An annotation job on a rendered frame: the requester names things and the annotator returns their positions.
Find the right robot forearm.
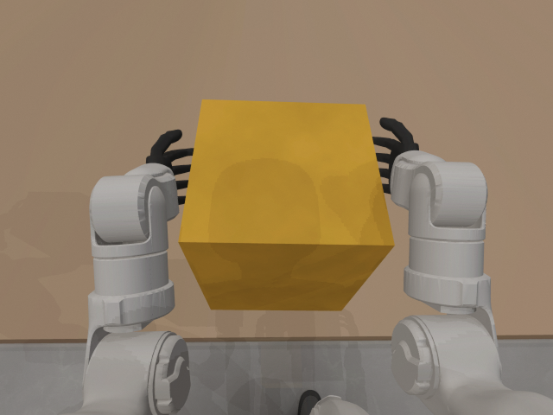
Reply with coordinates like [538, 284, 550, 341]
[390, 150, 502, 373]

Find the carton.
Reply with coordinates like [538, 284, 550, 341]
[178, 99, 395, 311]

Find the robot right upper arm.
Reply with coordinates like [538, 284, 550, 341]
[391, 315, 553, 415]

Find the robot left upper arm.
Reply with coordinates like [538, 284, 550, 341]
[61, 331, 191, 415]

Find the left robot forearm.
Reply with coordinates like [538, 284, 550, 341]
[82, 163, 180, 402]

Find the right robot shin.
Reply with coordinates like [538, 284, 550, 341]
[309, 395, 342, 415]

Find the robot right hand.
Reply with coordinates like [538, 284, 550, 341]
[372, 118, 419, 194]

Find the right robot foot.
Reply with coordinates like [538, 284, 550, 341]
[298, 390, 321, 415]

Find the robot left hand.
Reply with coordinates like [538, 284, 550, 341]
[146, 130, 194, 205]

